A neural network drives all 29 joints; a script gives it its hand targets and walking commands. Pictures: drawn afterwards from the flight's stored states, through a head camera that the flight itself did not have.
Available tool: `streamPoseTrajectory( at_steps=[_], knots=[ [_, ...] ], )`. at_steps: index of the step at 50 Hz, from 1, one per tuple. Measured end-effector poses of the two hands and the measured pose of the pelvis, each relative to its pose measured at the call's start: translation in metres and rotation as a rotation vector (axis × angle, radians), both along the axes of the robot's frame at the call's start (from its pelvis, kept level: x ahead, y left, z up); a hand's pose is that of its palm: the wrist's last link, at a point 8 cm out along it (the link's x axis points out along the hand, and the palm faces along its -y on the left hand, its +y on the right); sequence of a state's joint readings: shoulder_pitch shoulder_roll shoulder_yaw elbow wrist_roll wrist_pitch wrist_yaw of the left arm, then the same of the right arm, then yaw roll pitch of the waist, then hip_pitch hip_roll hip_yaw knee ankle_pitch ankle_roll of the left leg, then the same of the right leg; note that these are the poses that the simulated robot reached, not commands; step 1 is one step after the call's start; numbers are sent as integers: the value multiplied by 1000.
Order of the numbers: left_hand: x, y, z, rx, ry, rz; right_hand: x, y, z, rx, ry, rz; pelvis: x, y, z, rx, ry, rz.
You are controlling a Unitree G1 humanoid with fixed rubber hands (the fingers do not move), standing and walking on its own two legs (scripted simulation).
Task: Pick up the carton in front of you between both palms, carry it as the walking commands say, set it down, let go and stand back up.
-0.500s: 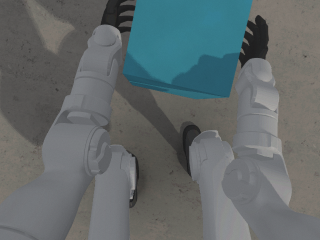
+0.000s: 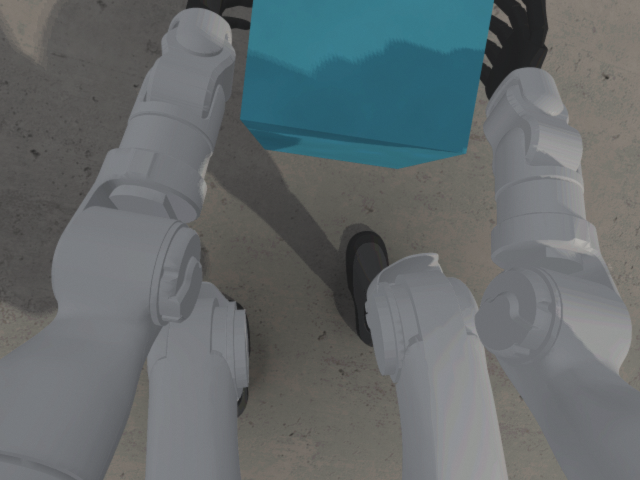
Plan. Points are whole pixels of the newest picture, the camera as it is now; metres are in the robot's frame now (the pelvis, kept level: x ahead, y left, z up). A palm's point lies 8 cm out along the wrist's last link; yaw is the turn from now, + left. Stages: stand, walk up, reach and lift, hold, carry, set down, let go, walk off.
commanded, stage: set down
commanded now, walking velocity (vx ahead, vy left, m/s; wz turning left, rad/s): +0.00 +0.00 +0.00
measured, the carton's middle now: (352, 67) +0.52 -0.11 -0.25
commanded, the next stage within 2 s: none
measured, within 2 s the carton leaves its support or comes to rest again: rests again in 0.88 s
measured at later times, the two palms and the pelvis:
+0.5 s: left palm (209, 29) +0.55 +0.04 -0.19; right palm (507, 71) +0.49 -0.26 -0.16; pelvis -0.01 +0.00 -0.01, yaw +0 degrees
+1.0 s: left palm (197, 40) +0.55 +0.06 -0.22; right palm (504, 99) +0.47 -0.27 -0.19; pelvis -0.01 -0.01 -0.01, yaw -1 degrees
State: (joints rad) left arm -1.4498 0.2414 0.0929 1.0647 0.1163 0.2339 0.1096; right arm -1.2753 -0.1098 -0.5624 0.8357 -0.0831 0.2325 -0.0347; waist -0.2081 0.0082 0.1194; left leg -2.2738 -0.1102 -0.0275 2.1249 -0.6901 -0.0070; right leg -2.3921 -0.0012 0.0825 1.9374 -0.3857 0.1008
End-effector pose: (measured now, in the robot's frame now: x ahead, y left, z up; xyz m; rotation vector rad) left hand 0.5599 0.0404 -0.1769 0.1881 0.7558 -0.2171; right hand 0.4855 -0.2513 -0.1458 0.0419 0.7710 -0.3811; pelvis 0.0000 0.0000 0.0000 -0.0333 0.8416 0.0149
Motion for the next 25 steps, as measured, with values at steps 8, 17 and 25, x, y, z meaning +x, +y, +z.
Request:
streamPoseTrajectory(
  at_steps=[8, 17, 25],
  knots=[
    [-3, 5, -6, -3, 10, -7, 0, 3, -5, -1, 12, 14, -3, 1, -5, -4, -13, 12],
    [-6, 5, -14, -33, 12, -22, 4, 0, -10, -11, 14, 14, -7, 0, -10, -10, -30, 20],
    [-5, 3, -15, -48, 12, -43, 4, -4, -14, -5, 11, 5, -6, 0, -11, -13, -40, 20]
  ],
)
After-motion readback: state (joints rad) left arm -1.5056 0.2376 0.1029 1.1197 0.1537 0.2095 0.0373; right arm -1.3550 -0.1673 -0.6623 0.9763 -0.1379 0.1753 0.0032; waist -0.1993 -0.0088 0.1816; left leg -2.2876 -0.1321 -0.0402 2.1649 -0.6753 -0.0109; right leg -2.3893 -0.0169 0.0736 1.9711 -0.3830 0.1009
